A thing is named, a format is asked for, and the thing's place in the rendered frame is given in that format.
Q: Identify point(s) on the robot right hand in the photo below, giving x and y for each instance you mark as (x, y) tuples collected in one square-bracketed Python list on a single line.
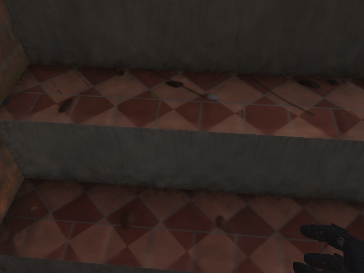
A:
[(339, 238)]

